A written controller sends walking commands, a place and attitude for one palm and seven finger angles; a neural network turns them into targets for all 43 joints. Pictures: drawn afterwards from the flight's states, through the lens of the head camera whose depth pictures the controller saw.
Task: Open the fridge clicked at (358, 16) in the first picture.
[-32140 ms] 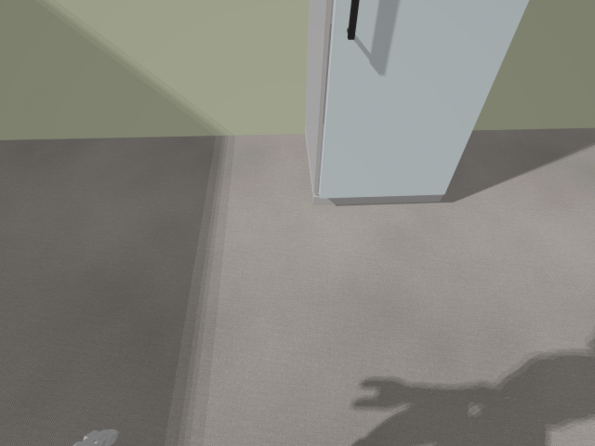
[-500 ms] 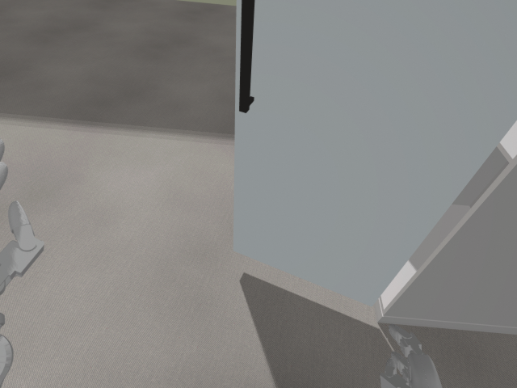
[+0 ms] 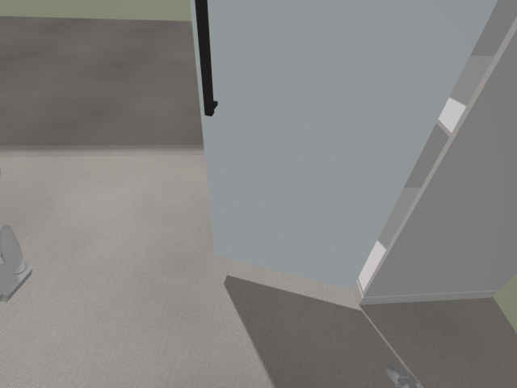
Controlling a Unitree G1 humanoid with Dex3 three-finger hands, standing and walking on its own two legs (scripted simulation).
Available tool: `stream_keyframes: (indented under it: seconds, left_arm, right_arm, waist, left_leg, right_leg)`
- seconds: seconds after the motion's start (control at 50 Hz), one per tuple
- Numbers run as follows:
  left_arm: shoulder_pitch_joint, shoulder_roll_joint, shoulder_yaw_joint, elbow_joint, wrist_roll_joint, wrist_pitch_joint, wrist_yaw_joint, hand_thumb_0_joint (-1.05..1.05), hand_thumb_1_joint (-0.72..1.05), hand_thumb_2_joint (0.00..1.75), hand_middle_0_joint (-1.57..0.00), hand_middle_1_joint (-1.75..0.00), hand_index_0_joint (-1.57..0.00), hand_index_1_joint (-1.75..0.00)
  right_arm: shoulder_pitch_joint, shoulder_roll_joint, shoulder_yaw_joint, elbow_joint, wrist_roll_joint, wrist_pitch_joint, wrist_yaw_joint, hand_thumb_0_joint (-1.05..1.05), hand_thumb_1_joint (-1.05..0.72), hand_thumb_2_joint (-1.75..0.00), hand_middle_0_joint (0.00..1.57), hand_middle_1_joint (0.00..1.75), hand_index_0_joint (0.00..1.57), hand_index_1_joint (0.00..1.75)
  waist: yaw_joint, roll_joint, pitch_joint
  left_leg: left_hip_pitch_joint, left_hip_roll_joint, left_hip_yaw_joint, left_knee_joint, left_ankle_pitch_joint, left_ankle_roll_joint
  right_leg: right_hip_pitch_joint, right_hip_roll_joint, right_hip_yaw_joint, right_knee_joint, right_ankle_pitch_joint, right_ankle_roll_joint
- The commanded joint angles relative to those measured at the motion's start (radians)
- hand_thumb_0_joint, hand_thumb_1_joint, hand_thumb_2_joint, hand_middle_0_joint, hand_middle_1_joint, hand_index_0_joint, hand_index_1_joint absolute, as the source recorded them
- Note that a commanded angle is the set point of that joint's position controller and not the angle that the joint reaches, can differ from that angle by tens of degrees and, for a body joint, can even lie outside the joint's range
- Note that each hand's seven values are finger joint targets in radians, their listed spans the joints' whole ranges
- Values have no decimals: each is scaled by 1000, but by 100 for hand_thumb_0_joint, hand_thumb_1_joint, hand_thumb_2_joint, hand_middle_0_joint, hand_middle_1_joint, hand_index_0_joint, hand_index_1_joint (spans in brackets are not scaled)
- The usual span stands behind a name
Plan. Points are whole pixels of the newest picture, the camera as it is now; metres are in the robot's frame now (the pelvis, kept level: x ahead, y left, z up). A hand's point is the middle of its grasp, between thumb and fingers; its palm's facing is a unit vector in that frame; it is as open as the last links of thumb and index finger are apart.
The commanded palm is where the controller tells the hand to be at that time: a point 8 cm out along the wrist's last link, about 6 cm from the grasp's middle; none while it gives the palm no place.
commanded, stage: let the arm hang, fingers relaxed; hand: left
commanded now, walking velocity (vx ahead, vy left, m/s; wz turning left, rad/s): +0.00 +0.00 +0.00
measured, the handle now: (205, 15) +0.76 +0.15 +0.28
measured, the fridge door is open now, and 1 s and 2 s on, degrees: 71 71 71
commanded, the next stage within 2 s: look to check the result in 1.20 s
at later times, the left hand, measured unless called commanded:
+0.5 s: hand out of the picture +0.02 +0.19 -0.17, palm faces -0.01 -0.98 -0.20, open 7.0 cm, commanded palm none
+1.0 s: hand out of the picture +0.10 +0.23 -0.15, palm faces -0.04 -0.97 -0.26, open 7.4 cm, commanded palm none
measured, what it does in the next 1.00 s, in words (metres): stands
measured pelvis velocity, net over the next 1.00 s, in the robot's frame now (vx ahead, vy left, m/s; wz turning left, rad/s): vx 0.03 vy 0.03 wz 0.00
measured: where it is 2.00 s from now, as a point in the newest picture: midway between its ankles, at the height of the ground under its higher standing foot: outside the picture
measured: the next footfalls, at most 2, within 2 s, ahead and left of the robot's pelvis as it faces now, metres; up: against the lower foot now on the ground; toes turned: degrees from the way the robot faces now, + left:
none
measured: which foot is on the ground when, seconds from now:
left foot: down 0.00-1.00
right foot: down 0.00-1.00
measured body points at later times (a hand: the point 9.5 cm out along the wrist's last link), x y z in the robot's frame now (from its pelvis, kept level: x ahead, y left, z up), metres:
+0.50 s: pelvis +0.00 +0.00 +0.01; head +0.04 +0.02 +0.46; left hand +0.02 +0.24 -0.15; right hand +0.04 -0.26 -0.13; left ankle +0.03 +0.12 -0.73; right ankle +0.03 -0.10 -0.73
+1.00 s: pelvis +0.03 +0.03 +0.02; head +0.05 +0.03 +0.47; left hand +0.10 +0.28 -0.13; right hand +0.07 -0.21 -0.14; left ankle +0.03 +0.12 -0.73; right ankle +0.03 -0.10 -0.73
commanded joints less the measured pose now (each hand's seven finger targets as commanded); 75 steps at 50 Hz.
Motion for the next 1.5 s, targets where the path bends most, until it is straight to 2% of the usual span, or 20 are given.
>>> stream_keyframes:
  seconds: [0.0,0.02,0.04,0.06,0.08,0.1,0.12,0.14,0.16,0.18,0.2,0.26,0.3,0.32,0.42,0.54,0.66,0.82,1.14,1.48]
  left_arm:
    - [-77,202,122,-238,3,-72,16,0,90,90,-20,-30,-20,-30]
    - [-114,225,138,-253,-8,-76,23,0,90,90,-20,-30,-20,-30]
    - [-149,210,130,-255,-11,-77,24,0,90,90,-20,-30,-20,-30]
    - [-92,187,124,-215,-18,-72,24,0,90,90,-20,-30,-20,-30]
    - [-158,8,-260,556,89,102,-108,0,90,90,-20,-30,-20,-30]
    - [-142,-24,-268,585,70,159,-141,0,90,90,-20,-30,-20,-30]
    - [-179,-46,-296,607,58,173,-148,0,90,90,-20,-30,-20,-30]
    - [-217,-50,-313,655,53,179,-153,0,90,90,-20,-30,-20,-30]
    - [-219,-46,-334,701,51,185,-158,0,90,90,-20,-30,-20,-30]
    - [-236,-38,-343,759,51,189,-159,0,90,90,-20,-30,-20,-30]
    - [-252,-27,-345,807,50,184,-163,0,90,90,-20,-30,-20,-30]
    - [-313,16,-361,1015,51,180,-161,0,90,90,-20,-30,-20,-30]
    - [-341,21,-382,1134,47,173,-159,0,90,90,-20,-30,-20,-30]
    - [-356,19,-391,1184,44,171,-159,0,90,90,-20,-30,-20,-30]
    - [-314,-14,-389,1360,39,156,-159,0,90,90,-20,-30,-20,-30]
    - [-308,-24,-401,1481,35,152,-158,0,90,90,-20,-30,-20,-30]
    - [-310,-24,-405,1543,34,154,-154,0,90,90,-20,-30,-20,-30]
    - [-331,-34,-407,1553,38,159,-150,0,90,90,-20,-30,-20,-30]
    - [-312,-78,-409,1538,40,154,-142,0,90,90,-20,-30,-20,-30]
    - [-241,-117,-415,1571,36,154,-140,0,90,90,-20,-30,-20,-30]
  right_arm:
    - [-157,-135,-52,-190,-5,-60,-8,0,-90,-90,20,30,20,30]
    - [-150,-124,-43,-177,-6,-67,-5,0,-90,-90,20,30,20,30]
    - [-162,-120,-44,-157,-4,-77,2,0,-90,-90,20,30,20,30]
    - [-135,-115,-47,-142,2,-76,3,0,-90,-90,20,30,20,30]
    - [-134,-279,-122,62,-17,-70,97,0,-90,-90,20,30,20,30]
    - [-56,-194,-108,37,4,12,93,0,-90,-90,20,30,20,30]
    - [-11,-175,-90,25,2,53,92,0,-90,-90,20,30,20,30]
    - [-2,-199,-91,15,-4,72,92,0,-90,-90,20,30,20,30]
    - [-33,-245,-92,3,-13,83,89,0,-90,-90,20,30,20,30]
    - [-90,-281,-91,-2,-23,91,86,0,-90,-90,20,30,20,30]
    - [-133,-301,-82,-15,-31,95,80,0,-90,-90,20,30,20,30]
    - [-154,-245,-57,63,-28,109,77,0,-90,-90,20,30,20,30]
    - [-125,-199,-43,123,-22,123,73,0,-90,-90,20,30,20,30]
    - [-112,-186,-39,155,-21,128,71,0,-90,-90,20,30,20,30]
    - [-98,-170,-41,261,-17,119,60,0,-90,-90,20,30,20,30]
    - [-56,-173,-48,354,-6,112,51,0,-90,-90,20,30,20,30]
    - [-49,-168,-47,410,-5,108,48,0,-90,-90,20,30,20,30]
    - [-74,-157,-41,433,-7,107,52,0,-90,-90,20,30,20,30]
    - [-66,-113,-32,442,-6,101,49,0,-90,-90,20,30,20,30]
    - [-18,-86,-35,459,-2,102,39,0,-90,-90,20,30,20,30]
  waist:
    - [20,-95,30]
    - [21,-186,-4]
    - [28,-145,-44]
    - [25,-107,-55]
    - [-41,-33,-13]
    - [-35,-39,-82]
    - [-34,-109,-77]
    - [-30,-133,-52]
    - [-6,-73,-25]
    - [17,-24,11]
    - [45,-54,23]
    - [42,-43,15]
    - [9,-57,-3]
    - [-3,-7,3]
    - [13,154,-41]
    - [12,34,-29]
    - [16,11,-15]
    - [22,17,19]
    - [21,32,-4]
    - [16,18,12]
  left_leg:
    - [-260,3,-42,52,-253,18]
    - [-235,-33,-3,187,-146,-5]
    - [-189,-32,-22,252,-165,-14]
    - [-145,-18,-39,200,-172,-12]
    - [-230,42,-36,268,-140,-2]
    - [-90,4,-45,199,-131,-20]
    - [-48,-12,-16,114,-48,-11]
    - [-22,29,-90,43,84,22]
    - [-20,106,-204,-26,104,72]
    - [-129,175,-272,-128,-21,115]
    - [-198,170,-281,-162,-29,117]
    - [-176,60,-141,-141,29,43]
    - [-38,12,-72,-110,-22,15]
    - [17,10,-63,-120,-38,12]
    - [50,48,-80,-216,-4,20]
    - [103,67,-84,-248,77,23]
    - [124,76,-81,-278,130,26]
    - [125,81,-81,-315,155,26]
    - [180,78,-64,-308,285,20]
    - [201,73,-45,-297,250,26]
  right_leg:
    - [118,-205,351,-426,-58,-114]
    - [101,-327,486,-480,40,-161]
    - [77,-339,495,-475,101,-177]
    - [83,-316,418,-434,176,-169]
    - [20,-352,176,-197,725,-142]
    - [-16,-265,172,-166,660,-126]
    - [-40,-226,100,-145,519,-94]
    - [-94,-178,68,-97,401,-55]
    - [-169,-130,61,-49,228,-22]
    - [-126,-76,54,-33,37,-1]
    - [-41,-62,72,-69,82,7]
    - [65,-124,138,-207,211,-14]
    - [-1,-177,209,-330,168,-40]
    - [-38,-180,216,-368,110,-45]
    - [81,-140,173,-405,205,-36]
    - [109,-136,133,-428,306,-36]
    - [126,-139,115,-416,357,-29]
    - [117,-135,106,-403,349,-14]
    - [134,-137,102,-386,441,-3]
    - [126,-138,106,-395,453,-10]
